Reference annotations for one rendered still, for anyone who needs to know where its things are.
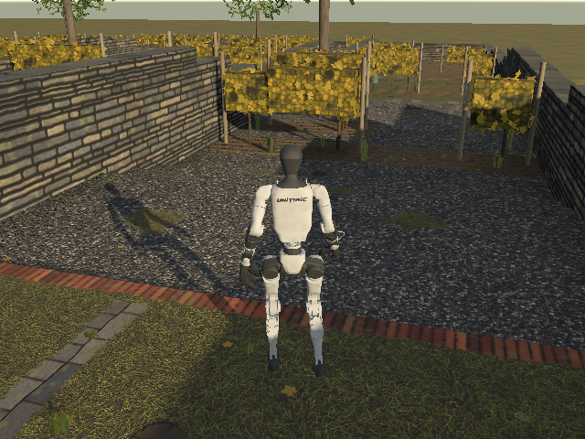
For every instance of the right robot hand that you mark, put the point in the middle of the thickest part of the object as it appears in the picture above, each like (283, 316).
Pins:
(331, 257)

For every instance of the robot right forearm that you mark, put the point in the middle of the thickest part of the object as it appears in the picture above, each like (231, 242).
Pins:
(332, 238)

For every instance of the left robot upper arm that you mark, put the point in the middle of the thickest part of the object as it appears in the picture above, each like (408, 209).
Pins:
(258, 210)

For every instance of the left robot foot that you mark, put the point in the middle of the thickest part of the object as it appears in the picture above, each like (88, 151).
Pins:
(274, 362)

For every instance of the left robot hand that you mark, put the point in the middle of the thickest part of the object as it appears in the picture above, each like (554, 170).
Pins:
(245, 271)

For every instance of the robot head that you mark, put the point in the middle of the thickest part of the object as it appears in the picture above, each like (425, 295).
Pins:
(291, 158)

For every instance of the robot left forearm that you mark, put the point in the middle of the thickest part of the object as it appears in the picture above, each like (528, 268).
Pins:
(249, 248)

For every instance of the right robot upper arm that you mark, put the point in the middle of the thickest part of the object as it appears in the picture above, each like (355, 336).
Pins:
(324, 206)

